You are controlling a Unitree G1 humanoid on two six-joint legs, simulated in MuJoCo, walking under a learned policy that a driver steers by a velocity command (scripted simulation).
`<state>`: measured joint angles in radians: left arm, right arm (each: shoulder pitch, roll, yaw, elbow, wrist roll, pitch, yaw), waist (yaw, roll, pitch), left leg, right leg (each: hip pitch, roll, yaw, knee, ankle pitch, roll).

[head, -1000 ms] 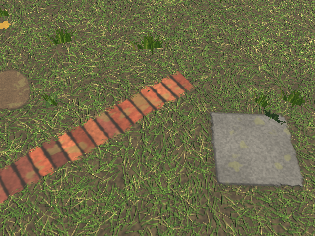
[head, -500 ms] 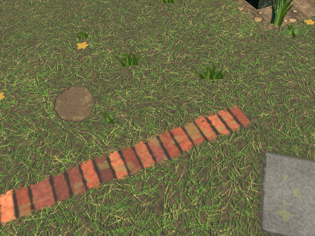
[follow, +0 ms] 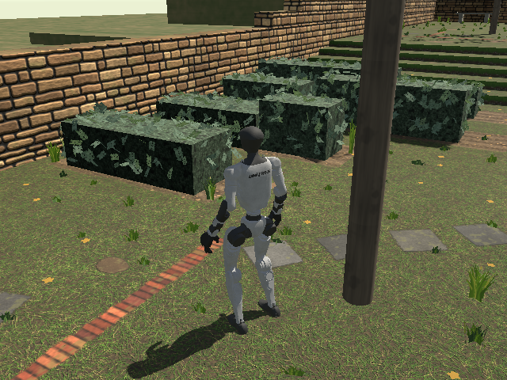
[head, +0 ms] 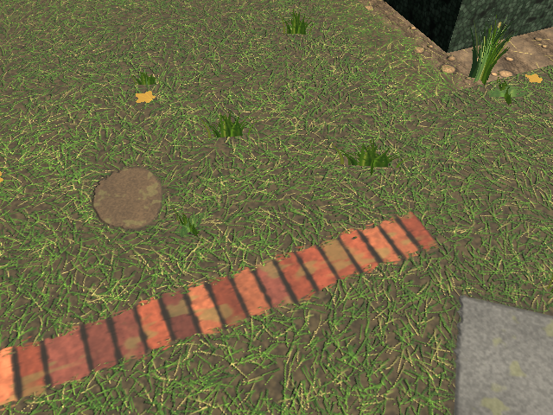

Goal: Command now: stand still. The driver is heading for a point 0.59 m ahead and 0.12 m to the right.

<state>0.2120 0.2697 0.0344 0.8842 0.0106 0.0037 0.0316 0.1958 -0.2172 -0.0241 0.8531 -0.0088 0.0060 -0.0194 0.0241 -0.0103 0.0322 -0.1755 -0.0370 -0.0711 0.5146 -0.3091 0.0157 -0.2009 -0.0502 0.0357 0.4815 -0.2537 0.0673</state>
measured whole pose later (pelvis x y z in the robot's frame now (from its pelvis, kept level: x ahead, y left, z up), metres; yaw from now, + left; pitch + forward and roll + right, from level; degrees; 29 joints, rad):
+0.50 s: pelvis +0.00 -0.01 +0.00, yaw +0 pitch -2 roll +0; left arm 0.25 0.23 0.02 1.03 0.00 0.01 0.05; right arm 0.21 -0.22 -0.02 1.05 0.00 0.01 -0.03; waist 0.01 -0.01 0.04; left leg -0.16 -0.03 -0.07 0.49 -0.30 0.01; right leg -0.20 -0.05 0.04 0.48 -0.26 0.06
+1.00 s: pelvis +0.14 -0.04 +0.01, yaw -1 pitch +1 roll +1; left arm 0.52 0.18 0.01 1.06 0.00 -0.08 0.01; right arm 0.04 -0.26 -0.04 0.93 0.03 -0.08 0.02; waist 0.08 0.02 0.02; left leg -0.62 0.07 0.02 0.73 -0.08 0.02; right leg 0.09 0.02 -0.01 0.18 -0.29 -0.04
